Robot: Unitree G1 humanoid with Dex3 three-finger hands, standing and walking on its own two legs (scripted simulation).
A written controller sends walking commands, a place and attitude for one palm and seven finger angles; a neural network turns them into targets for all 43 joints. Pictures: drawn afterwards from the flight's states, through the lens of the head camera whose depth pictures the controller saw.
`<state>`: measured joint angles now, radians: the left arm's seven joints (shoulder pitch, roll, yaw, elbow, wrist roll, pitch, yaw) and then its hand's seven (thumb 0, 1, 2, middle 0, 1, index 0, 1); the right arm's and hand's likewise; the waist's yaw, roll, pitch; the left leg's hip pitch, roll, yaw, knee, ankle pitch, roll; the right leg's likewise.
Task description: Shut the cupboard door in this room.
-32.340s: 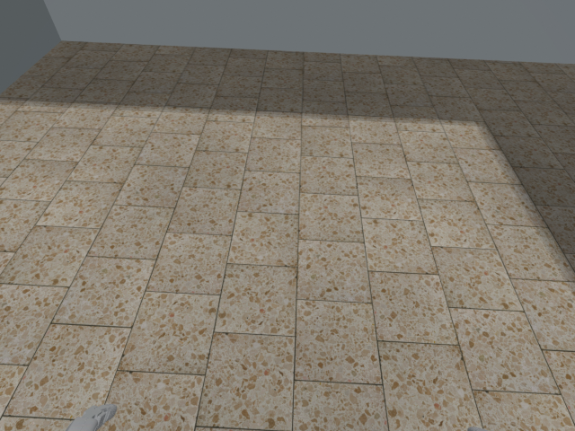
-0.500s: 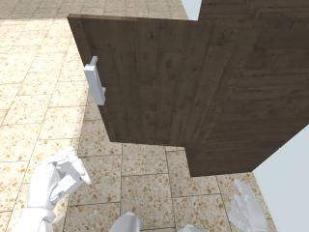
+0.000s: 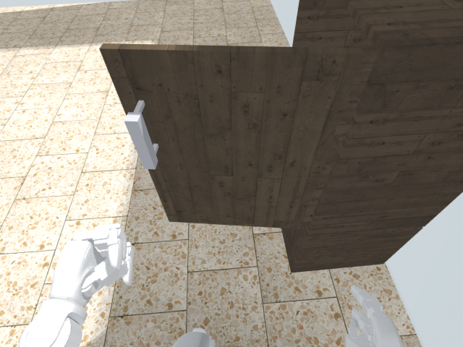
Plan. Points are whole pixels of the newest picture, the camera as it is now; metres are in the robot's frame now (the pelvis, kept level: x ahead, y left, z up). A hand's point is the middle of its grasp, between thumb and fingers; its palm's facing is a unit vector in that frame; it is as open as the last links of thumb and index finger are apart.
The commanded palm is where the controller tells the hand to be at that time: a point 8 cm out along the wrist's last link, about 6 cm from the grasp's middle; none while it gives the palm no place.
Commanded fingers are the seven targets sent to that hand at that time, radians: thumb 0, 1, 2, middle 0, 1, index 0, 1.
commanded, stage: raise the hand and make a fist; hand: left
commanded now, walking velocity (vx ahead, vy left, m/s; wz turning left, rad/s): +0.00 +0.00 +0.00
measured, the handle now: (145, 135) +0.49 +0.21 +0.07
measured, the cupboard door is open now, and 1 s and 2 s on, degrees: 81 81 81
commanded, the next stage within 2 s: bring the fist close to the handle in 0.22 s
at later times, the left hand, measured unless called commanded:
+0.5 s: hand (120, 249) +0.25 +0.19 +0.08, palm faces +0.05 -1.00 -0.06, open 3.1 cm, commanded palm +0.23 +0.23 +0.08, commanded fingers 0.00 0.90 0.90 -1.30 -1.50 -1.30 -1.50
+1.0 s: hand (138, 206) +0.33 +0.18 +0.07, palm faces -0.02 -1.00 -0.02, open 3.1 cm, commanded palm +0.31 +0.24 +0.08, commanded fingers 0.00 0.90 0.90 -1.30 -1.50 -1.30 -1.50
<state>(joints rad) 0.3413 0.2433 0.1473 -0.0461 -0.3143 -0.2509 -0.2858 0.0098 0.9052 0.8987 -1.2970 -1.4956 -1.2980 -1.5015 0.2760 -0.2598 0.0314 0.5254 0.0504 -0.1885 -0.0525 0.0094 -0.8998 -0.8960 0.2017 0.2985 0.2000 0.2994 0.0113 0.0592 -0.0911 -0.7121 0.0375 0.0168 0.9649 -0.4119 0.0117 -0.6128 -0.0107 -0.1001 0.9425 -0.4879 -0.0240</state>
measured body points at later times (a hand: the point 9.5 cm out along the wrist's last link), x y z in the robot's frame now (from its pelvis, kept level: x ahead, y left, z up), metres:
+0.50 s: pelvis +0.00 -0.01 +0.00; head +0.04 -0.02 +0.44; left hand +0.24 +0.24 +0.09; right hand +0.17 -0.25 -0.08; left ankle +0.04 +0.11 -0.68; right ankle -0.01 -0.11 -0.68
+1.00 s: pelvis +0.00 +0.00 +0.00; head +0.05 -0.01 +0.45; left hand +0.32 +0.24 +0.08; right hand +0.14 -0.26 -0.10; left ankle +0.04 +0.11 -0.68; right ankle -0.01 -0.11 -0.68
